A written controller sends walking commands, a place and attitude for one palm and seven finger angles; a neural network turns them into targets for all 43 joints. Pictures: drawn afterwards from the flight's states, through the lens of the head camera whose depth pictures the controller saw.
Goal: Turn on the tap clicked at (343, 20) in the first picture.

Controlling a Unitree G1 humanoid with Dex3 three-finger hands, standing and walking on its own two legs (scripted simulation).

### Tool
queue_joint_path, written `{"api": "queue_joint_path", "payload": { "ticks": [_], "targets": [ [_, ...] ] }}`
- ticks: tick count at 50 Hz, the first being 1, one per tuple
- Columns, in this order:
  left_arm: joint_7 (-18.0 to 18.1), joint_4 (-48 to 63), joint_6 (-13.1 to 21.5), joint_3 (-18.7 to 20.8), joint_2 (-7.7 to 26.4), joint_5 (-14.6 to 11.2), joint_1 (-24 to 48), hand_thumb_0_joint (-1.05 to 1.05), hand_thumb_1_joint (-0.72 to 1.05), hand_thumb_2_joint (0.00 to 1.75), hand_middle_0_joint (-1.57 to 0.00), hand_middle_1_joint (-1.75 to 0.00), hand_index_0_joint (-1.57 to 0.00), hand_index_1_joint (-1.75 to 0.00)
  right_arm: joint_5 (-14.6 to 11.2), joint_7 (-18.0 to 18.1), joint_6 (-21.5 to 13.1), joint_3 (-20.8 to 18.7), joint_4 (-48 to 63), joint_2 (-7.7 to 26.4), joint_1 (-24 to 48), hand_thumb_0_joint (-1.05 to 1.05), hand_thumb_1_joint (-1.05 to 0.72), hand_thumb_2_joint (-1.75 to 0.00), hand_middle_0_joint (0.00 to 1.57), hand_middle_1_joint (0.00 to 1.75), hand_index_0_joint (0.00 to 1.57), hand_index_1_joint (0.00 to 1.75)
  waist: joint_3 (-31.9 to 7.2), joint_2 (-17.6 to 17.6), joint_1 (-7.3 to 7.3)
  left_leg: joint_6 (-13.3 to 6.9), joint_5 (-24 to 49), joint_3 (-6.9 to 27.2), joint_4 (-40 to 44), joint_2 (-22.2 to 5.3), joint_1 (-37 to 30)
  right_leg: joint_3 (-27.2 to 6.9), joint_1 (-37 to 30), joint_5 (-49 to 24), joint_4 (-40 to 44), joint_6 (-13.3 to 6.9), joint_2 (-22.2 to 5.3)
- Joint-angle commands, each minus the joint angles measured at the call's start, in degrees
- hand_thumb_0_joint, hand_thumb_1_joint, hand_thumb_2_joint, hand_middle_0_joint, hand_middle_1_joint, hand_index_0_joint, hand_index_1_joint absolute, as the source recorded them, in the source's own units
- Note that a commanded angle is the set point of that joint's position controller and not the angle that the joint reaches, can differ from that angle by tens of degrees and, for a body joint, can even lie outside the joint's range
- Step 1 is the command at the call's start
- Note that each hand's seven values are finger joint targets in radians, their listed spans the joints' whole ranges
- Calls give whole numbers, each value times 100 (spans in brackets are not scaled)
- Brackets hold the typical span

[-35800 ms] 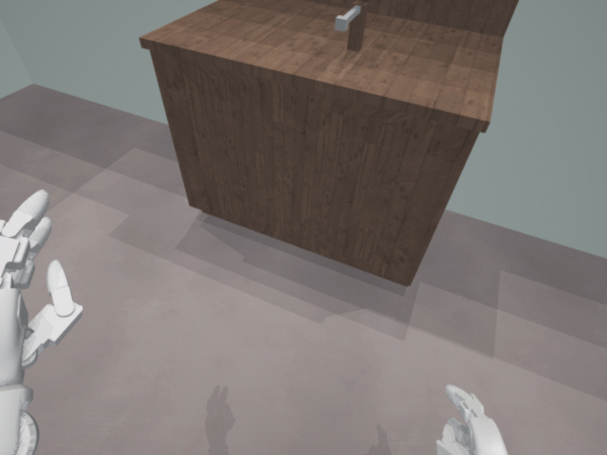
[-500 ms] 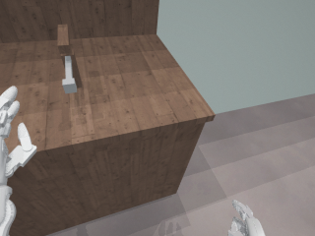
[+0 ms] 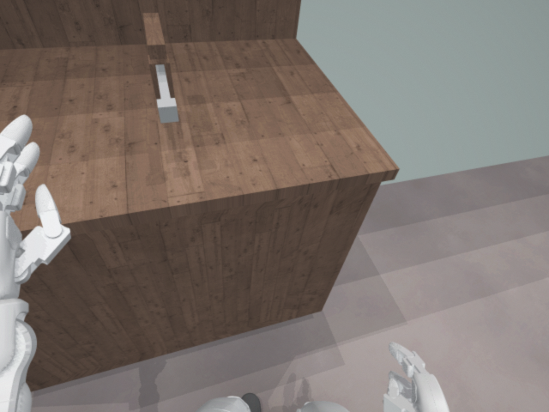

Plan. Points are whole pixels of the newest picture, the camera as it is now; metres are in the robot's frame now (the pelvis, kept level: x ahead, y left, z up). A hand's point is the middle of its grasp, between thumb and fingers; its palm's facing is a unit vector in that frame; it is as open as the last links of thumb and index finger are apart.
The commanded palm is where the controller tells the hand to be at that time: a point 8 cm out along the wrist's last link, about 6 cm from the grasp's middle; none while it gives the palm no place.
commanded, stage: come to a stop and stand still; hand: left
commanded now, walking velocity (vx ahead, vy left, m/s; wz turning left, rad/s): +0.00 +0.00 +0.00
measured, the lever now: (167, 110) +0.50 +0.22 +0.16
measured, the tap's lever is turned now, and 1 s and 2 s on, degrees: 0 0 0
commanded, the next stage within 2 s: look again from close up in 0.66 s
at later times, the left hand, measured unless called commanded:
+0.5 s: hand out of the picture +0.19 +0.30 +0.19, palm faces +0.32 -0.87 -0.38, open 7.4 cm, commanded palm +0.13 +0.34 +0.19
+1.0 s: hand (8, 232) +0.22 +0.29 +0.20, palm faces +0.35 -0.84 -0.41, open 7.4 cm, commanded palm +0.16 +0.34 +0.19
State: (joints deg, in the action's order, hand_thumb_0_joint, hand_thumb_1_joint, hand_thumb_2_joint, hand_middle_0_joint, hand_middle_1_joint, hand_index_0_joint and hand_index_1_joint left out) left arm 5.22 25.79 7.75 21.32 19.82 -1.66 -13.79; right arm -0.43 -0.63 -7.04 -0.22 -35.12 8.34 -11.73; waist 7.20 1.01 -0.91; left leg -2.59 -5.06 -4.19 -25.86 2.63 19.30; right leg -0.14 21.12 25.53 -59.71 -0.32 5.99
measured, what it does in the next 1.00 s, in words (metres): steps on the spot: right foot, then left foot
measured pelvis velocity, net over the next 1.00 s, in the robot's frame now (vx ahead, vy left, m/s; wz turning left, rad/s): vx -0.01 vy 0.07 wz -0.05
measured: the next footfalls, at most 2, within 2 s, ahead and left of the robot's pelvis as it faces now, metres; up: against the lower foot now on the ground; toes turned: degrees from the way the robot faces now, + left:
right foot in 0.10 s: +0.00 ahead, -0.01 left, +0.00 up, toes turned -6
left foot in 0.34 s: +0.05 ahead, +0.19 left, +0.00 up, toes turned +0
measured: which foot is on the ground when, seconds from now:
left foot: down 0.00-0.08, up 0.10-0.32, down 0.34-1.00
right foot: up 0.00-0.08, down 0.10-1.00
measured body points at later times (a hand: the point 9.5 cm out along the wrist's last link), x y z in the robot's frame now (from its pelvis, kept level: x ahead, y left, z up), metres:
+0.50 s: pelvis -0.05 +0.07 +0.01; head -0.03 +0.09 +0.46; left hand +0.17 +0.34 +0.21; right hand +0.12 -0.16 -0.06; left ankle -0.01 +0.19 -0.73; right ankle -0.04 -0.02 -0.72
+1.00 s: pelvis -0.01 +0.07 +0.01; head +0.01 +0.07 +0.46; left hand +0.20 +0.33 +0.22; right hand +0.16 -0.16 -0.07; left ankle +0.01 +0.19 -0.73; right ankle -0.04 +0.00 -0.73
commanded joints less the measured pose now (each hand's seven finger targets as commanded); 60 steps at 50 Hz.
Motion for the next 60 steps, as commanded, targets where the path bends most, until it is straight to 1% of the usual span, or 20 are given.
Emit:
{"api": "queue_joint_path", "payload": {
  "ticks": [1, 2, 4, 5, 7, 11, 14, 19, 21, 25, 28, 29, 31, 32, 34, 38, 43, 45, 51, 60],
  "targets": [
    [62, 1795, 476, 688, 1115, -113, -909, 0, 90, 90, -20, -30, -20, -30, 42, -38, -322, -247, 1214, 776, 715, 0, -90, -90, 20, 30, 20, 30, -1552, -1519, -198, 752, -2532, 588, 1854, -939, 90, 687, -1835, 303, 2517, -326, -50],
    [75, 1826, 456, 743, 1180, -102, -1091, 0, 90, 90, -20, -30, -20, -30, 60, -40, -252, -218, 1251, 759, 626, 0, -90, -90, 20, 30, 20, 30, -1533, -1186, -209, 707, -2417, 482, 1247, -866, 179, 440, -2179, 293, 3460, -390, -232],
    [27, 1939, 425, 758, 1173, -63, -1075, 0, 90, 90, -20, -30, -20, -30, 14, -32, -33, -282, 1180, 816, 487, 0, -90, -90, 20, 30, 20, 30, -983, 1015, -102, 487, -1864, -28, -2348, -102, -307, -1174, -425, -459, 5110, -703, -1680],
    [62, 1942, 464, 850, 1207, -78, -903, 0, 90, 90, -20, -30, -20, -30, -14, -42, 52, -214, 1179, 816, 561, 0, -90, -90, 20, 30, 20, 30, -863, 1229, -13, 434, -1821, 355, -3577, 44, 318, -1984, -18, -495, 5445, -877, -2225],
    [74, 1227, 462, 868, 1131, -229, -407, 0, 90, 90, -20, -30, -20, -30, -46, -11, -85, -151, 1083, 795, 626, 0, -90, -90, 20, 30, 20, 30, -809, 1260, 46, 511, -1576, 1162, -4648, -375, 1242, -2091, -181, -186, 5013, -1449, -2647],
    [202, 811, 576, 460, 957, -97, -120, 0, 90, 90, -20, -30, -20, -30, 41, 220, -235, -101, 768, 869, 580, 0, -90, -90, 20, 30, 20, 30, -399, -407, 31, 334, -1353, 607, -2098, -471, 781, -1696, -684, -945, 4737, -1102, -2006],
    [323, 1129, 656, 37, 776, 9, 469, 0, 90, 90, -20, -30, -20, -30, 112, 305, -513, -52, 750, 827, 509, 0, -90, -90, 20, 30, 20, 30, -875, -59, -80, 171, -972, 72, -185, -115, -878, -1047, -703, -765, 4430, -706, -1588],
    [243, 1829, 643, 334, 1091, 20, 158, 0, 90, 90, -20, -30, -20, -30, 36, 237, -555, -324, 1033, 1187, 465, 0, -90, -90, 20, 30, 20, 30, -1260, -782, -120, -218, 786, 1407, 586, -1401, -1655, -1, -462, -1090, 2698, 52, -463],
    [159, 2081, 656, 551, 1208, -82, -220, 0, 90, 90, -20, -30, -20, -30, 114, 178, -507, -231, 993, 908, 498, 0, -90, -90, 20, 30, 20, 30, -1002, -1800, 50, -237, -374, 2155, 1351, -1531, -1161, 229, -377, 93, 2114, 56, -389],
    [170, 1797, 586, 774, 1163, -142, -949, 0, 90, 90, -20, -30, -20, -30, 37, 111, -360, -315, 1141, 985, 441, 0, -90, -90, 20, 30, 20, 30, -815, -1105, 62, -303, -2112, 1869, 1326, -1701, -707, 362, -741, -232, 2854, -56, -319],
    [181, 1300, 454, 808, 1143, -137, -1375, 0, 90, 90, -20, -30, -20, -30, 16, 142, -152, -318, 1194, 987, 374, 0, -90, -90, 20, 30, 20, 30, -998, -720, 18, -66, -3038, 1119, 706, -1227, 394, 327, -2013, -242, 3713, -212, -347],
    [181, 1198, 418, 803, 1171, -131, -1358, 0, 90, 90, -20, -30, -20, -30, 25, 157, -85, -322, 1162, 970, 329, 0, -90, -90, 20, 30, 20, 30, -983, -318, 4, 23, -2997, 854, -9, -930, 754, -93, -2146, 8, 3987, -410, -598],
    [198, 1120, 329, 680, 1131, -195, -1207, 0, 90, 90, -20, -30, -20, -30, -47, 173, -24, -302, 1136, 877, 332, 0, -90, -90, 20, 30, 20, 30, -982, 994, 4, 225, -2031, 249, -2015, -330, 1169, -2209, -1769, 756, 4678, -1110, -1928],
    [241, 1223, 331, 596, 1053, -210, -1061, 0, 90, 90, -20, -30, -20, -30, -52, 170, -66, -287, 1123, 913, 425, 0, -90, -90, 20, 30, 20, 30, -851, 1047, -47, 253, -1945, 391, -2675, -336, 1445, -2427, -1795, -276, 4637, -1367, -2238],
    [320, 1162, 446, 542, 1007, -165, -765, 0, 90, 90, -20, -30, -20, -30, 29, 182, -134, -142, 886, 861, 316, 0, -90, -90, 20, 30, 20, 30, -1044, 363, 31, 257, -2019, 575, -2448, -539, 1190, -1844, -1584, -1132, 4322, -1384, -2236],
    [411, 1559, 544, 426, 1098, -119, -189, 0, 90, 90, -20, -30, -20, -30, 76, 269, -201, -89, 760, 834, 443, 0, -90, -90, 20, 30, 20, 30, -1152, 95, 62, 222, -410, 67, -256, -300, -790, -517, -1082, -2392, 3516, -666, -1468],
    [356, 2003, 671, 552, 1251, -71, -253, 0, 90, 90, -20, -30, -20, -30, 39, 242, -234, -146, 938, 930, 612, 0, -90, -90, 20, 30, 20, 30, -1153, -1687, -46, -378, 1125, 1801, 501, -1524, -1275, -4, -560, -914, 2520, 30, -656],
    [320, 2083, 706, 675, 1320, -14, -331, 0, 90, 90, -20, -30, -20, -30, 60, 218, -276, -111, 950, 907, 626, 0, -90, -90, 20, 30, 20, 30, -927, -1668, -67, -198, 941, 1447, 527, -1409, -936, 86, -854, -900, 2968, -41, -672],
    [302, 944, 524, 692, 925, -199, -1569, 0, 90, 90, -20, -30, -20, -30, -56, 161, -44, -205, 1015, 954, 315, 0, -90, -90, 20, 30, 20, 30, -1492, 269, 57, 222, 545, 469, -593, -689, -544, -748, -1758, -3916, 3687, -321, -1439],
    [313, 1696, 364, 484, 1148, -241, -387, 0, 90, 90, -20, -30, -20, -30, -38, 390, 149, -120, 1145, 930, 682, 0, -90, -90, 20, 30, 20, 30, -1556, -286, 76, -48, 282, 640, -166, -1020, -1393, -209, -1009, -2214, 3360, -110, -945]
  ]
}}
